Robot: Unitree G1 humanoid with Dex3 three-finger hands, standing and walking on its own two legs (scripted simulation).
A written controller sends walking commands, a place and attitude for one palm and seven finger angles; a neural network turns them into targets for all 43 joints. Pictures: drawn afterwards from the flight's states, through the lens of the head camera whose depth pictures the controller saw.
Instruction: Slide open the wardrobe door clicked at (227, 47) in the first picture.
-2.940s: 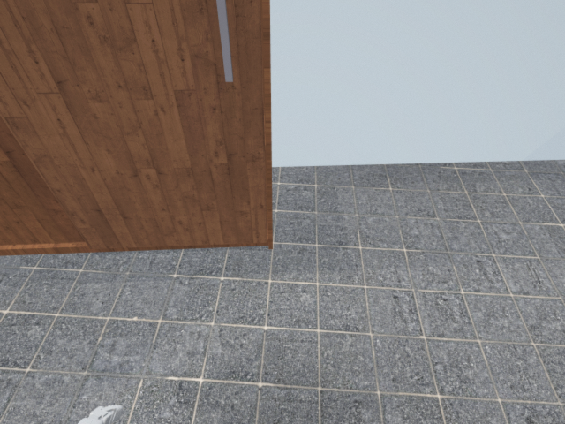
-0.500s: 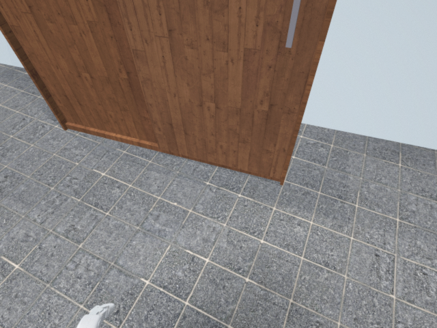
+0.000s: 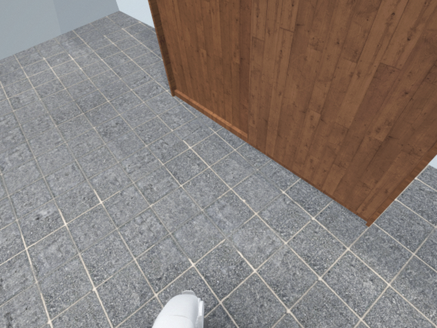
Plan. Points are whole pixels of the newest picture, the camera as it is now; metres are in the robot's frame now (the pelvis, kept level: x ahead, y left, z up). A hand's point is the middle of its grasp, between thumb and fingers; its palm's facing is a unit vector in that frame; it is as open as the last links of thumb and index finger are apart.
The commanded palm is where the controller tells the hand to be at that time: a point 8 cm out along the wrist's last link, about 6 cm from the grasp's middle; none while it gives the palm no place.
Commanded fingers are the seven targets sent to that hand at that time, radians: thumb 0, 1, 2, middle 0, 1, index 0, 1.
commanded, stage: walk to a spot facing it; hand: right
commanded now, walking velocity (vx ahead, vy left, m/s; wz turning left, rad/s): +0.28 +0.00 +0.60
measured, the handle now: out of the picture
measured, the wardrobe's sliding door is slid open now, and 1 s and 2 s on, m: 0.00 0.00 0.00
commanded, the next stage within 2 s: turn to face it in 0.40 s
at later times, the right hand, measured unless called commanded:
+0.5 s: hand (317, 275) +0.27 -0.18 -0.17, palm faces -0.19 +0.96 -0.22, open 7.3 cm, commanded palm none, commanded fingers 0.00 -0.90 -0.90 0.20 0.30 0.20 0.30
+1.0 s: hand (306, 213) +0.42 -0.16 -0.16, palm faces -0.19 +0.96 -0.21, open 7.3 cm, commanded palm none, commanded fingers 0.00 -0.90 -0.90 0.20 0.30 0.20 0.30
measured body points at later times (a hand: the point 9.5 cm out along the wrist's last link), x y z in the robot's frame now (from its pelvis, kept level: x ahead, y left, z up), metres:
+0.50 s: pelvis +0.19 +0.01 +0.00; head +0.22 +0.01 +0.45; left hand +0.28 +0.28 -0.12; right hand +0.28 -0.23 -0.15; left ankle +0.13 +0.12 -0.73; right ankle +0.31 -0.11 -0.71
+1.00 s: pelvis +0.27 -0.01 +0.01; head +0.30 +0.00 +0.45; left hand +0.21 +0.23 -0.15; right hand +0.43 -0.21 -0.14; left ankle +0.23 +0.12 -0.71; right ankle +0.32 -0.09 -0.73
